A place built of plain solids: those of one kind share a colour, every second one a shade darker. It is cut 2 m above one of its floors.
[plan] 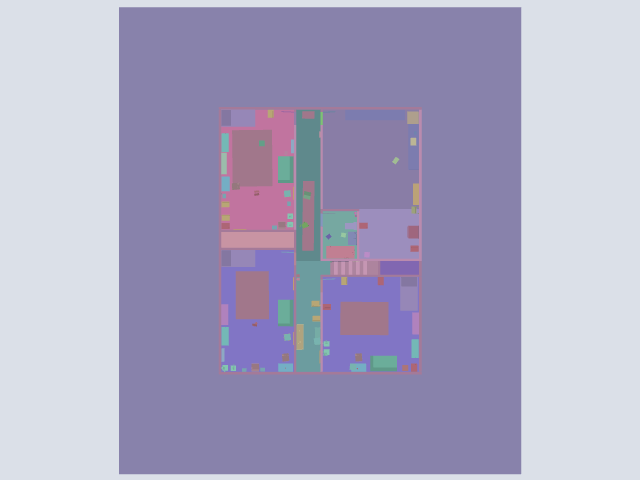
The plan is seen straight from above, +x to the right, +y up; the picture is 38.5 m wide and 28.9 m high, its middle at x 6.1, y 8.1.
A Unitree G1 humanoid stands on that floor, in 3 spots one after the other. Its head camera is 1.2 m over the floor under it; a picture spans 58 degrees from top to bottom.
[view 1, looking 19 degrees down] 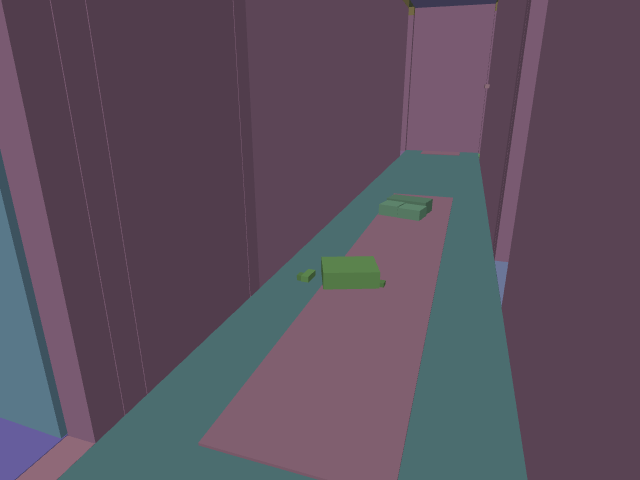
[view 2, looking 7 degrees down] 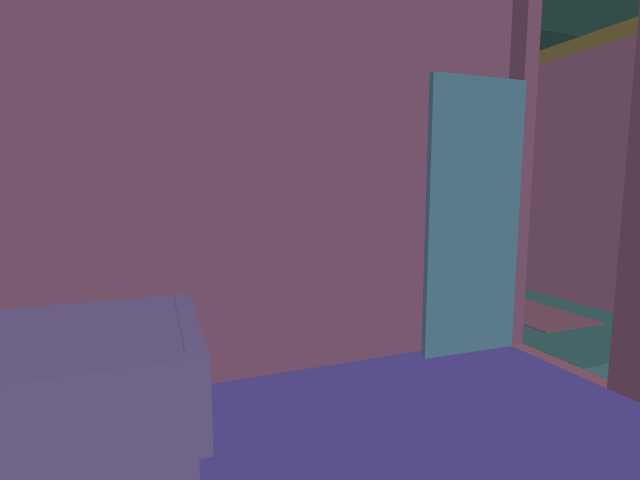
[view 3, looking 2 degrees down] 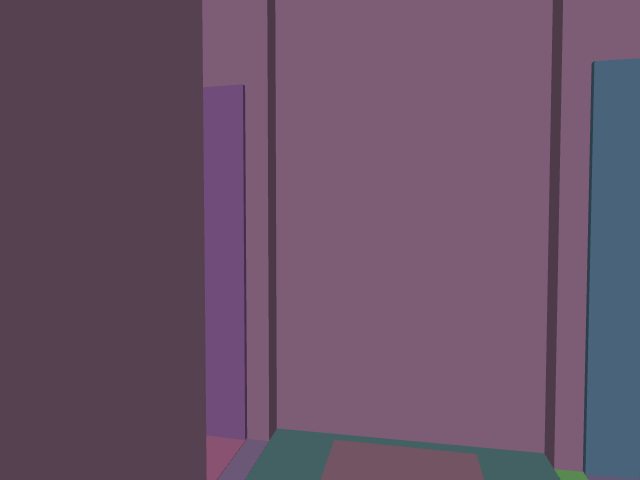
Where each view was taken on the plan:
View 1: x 5.82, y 6.42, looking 108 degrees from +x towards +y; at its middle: floor_hall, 3.68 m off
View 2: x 2.02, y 4.88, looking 69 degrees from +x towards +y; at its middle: wall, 2.83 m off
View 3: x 5.40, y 13.53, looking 101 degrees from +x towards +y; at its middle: wall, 2.47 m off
